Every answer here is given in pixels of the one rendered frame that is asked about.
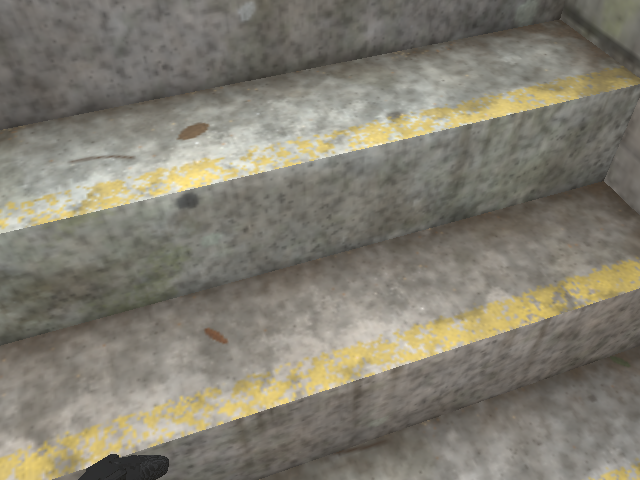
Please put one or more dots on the robot left hand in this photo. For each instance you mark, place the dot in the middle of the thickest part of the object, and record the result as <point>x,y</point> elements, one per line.
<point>141,467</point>

